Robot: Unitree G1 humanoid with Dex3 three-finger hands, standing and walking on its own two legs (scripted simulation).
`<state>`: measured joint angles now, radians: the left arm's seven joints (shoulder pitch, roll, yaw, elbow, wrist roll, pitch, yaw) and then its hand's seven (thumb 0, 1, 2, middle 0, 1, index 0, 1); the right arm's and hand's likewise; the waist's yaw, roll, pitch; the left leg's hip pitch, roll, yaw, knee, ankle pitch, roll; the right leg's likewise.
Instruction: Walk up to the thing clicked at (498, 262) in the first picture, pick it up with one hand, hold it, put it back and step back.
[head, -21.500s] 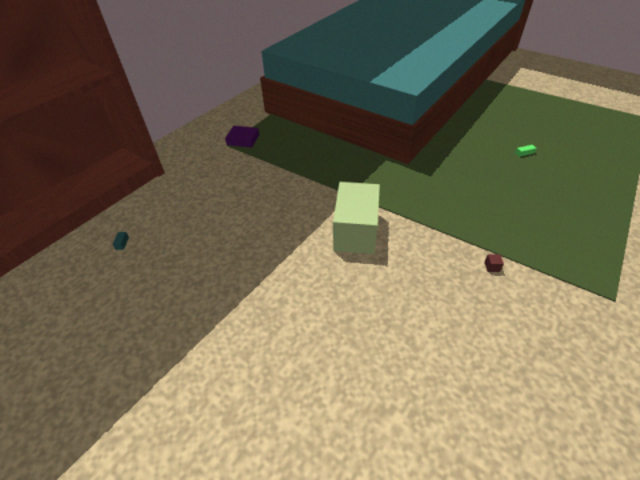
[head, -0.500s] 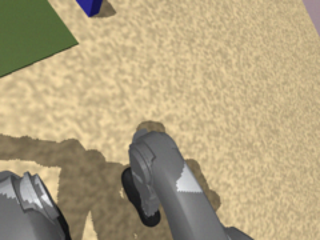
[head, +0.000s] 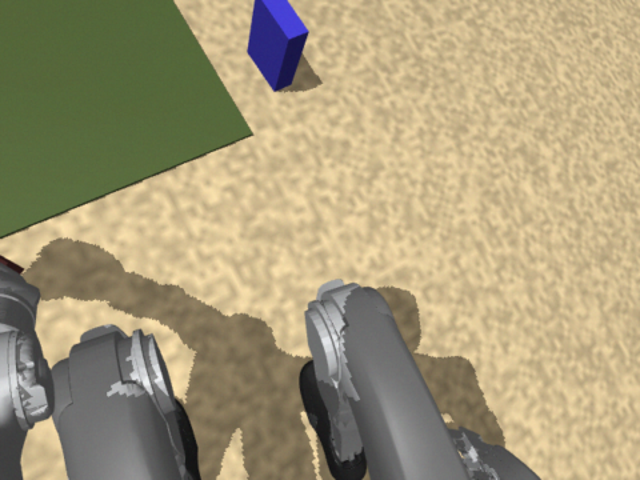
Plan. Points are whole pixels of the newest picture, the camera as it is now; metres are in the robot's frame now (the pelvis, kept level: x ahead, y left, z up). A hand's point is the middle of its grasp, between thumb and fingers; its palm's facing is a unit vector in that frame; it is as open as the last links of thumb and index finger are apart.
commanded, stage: settle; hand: left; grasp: from above
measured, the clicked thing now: out of the picture +0.41 +0.37 -0.24
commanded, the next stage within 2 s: lift in 0.06 s
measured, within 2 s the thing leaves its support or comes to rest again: neither
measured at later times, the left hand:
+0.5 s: hand out of the picture +0.39 +0.36 -0.11, palm faces -0.20 -0.34 -0.92, open 7.8 cm
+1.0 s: hand out of the picture +0.33 +0.33 +0.07, palm faces -0.19 -0.35 -0.91, open 7.9 cm
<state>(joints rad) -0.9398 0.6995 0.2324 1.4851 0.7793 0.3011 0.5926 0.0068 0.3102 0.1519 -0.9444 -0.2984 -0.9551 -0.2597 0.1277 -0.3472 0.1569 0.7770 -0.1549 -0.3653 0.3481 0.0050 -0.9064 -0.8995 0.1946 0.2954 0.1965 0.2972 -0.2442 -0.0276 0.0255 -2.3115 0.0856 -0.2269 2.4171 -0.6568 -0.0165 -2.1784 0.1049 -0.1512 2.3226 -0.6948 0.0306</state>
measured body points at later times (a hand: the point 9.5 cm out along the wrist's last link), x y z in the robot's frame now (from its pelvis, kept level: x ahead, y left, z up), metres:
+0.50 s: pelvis +0.00 +0.00 +0.03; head +0.21 +0.06 +0.43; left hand +0.40 +0.37 -0.06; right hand +0.09 -0.25 -0.09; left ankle +0.08 +0.14 -0.30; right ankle +0.10 -0.11 -0.30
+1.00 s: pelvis +0.01 -0.01 +0.18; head +0.15 +0.03 +0.60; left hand +0.34 +0.34 +0.13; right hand +0.16 -0.25 +0.05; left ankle +0.08 +0.14 -0.30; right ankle +0.10 -0.11 -0.30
